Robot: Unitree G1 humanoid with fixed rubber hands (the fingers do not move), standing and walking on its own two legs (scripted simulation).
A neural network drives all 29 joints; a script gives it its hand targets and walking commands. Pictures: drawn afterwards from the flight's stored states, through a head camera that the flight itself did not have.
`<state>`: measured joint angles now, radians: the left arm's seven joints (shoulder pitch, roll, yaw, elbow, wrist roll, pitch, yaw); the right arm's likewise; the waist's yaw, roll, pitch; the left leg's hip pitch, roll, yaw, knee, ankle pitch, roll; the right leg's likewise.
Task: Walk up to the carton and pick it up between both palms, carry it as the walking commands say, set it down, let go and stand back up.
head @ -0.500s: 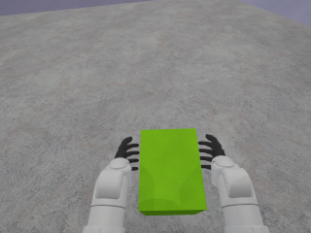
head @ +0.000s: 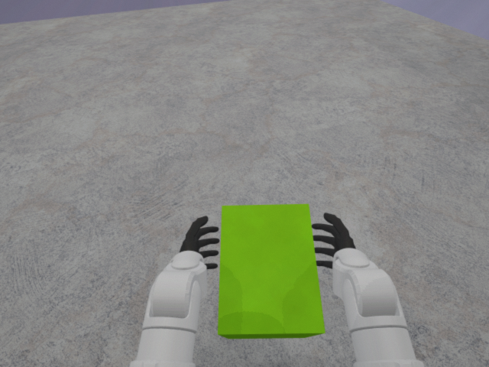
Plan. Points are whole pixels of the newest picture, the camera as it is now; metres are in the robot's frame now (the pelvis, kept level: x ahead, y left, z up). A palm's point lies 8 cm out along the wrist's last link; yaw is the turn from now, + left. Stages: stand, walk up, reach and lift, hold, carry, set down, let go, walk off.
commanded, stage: carry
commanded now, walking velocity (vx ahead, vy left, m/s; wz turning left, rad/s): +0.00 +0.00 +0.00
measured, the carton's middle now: (265, 276) +0.32 +0.00 -0.04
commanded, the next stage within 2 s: hold in 0.02 s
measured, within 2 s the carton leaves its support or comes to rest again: neither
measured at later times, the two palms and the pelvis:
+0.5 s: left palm (195, 240) +0.32 +0.12 +0.07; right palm (343, 240) +0.31 -0.12 +0.08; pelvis +0.01 +0.00 +0.01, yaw -2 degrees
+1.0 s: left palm (200, 255) +0.32 +0.12 +0.03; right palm (338, 255) +0.32 -0.12 +0.03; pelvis +0.00 +0.00 +0.00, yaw -3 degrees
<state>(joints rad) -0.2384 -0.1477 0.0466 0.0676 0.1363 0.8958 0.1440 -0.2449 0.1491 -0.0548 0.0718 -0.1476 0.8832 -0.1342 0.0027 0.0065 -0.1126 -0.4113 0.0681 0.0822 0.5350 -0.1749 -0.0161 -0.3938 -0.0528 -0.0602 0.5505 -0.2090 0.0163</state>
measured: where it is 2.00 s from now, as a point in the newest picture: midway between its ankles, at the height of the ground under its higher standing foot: outside the picture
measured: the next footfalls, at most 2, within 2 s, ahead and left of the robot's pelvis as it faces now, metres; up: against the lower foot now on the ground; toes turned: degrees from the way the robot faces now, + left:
none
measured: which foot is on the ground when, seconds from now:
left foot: down 0.00-1.00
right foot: down 0.00-1.00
